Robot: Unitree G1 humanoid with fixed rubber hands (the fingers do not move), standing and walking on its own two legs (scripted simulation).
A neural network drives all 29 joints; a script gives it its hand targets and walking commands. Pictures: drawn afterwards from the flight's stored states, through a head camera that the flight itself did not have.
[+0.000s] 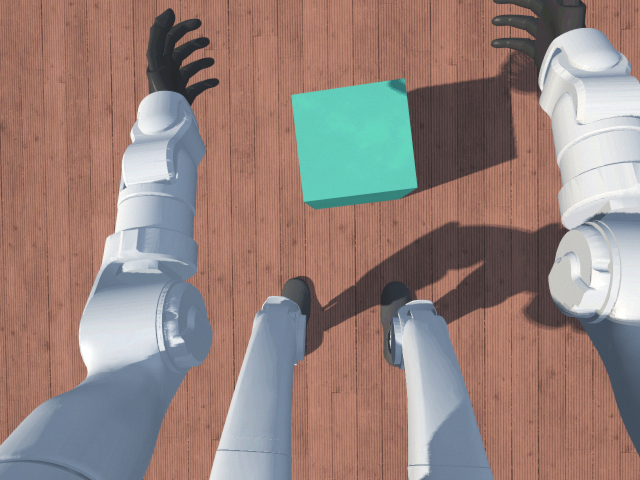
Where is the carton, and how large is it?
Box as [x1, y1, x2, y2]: [291, 78, 417, 208]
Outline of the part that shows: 404,78 291,95 303,199 306,203 314,208 322,208 400,198 417,187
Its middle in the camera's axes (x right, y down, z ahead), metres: +0.07 -0.18 +0.84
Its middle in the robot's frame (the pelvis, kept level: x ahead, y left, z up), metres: +0.52 +0.00 -0.52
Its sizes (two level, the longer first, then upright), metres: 0.210 0.200 0.250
